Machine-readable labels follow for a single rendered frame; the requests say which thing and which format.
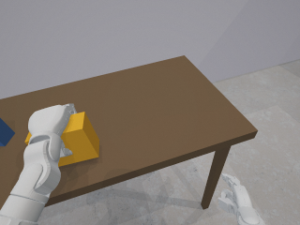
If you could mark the left robot forearm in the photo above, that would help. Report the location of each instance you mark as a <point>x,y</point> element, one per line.
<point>39,177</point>

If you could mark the sponge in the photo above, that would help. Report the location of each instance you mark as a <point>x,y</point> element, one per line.
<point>80,138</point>

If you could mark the right robot hand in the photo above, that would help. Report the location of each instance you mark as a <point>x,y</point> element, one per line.
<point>239,197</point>

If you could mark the right robot forearm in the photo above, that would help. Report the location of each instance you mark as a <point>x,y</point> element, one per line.
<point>247,215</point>

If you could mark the left robot hand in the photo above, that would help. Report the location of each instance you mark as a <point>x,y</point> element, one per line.
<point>53,119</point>

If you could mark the table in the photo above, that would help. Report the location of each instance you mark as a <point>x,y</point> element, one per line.
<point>146,118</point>

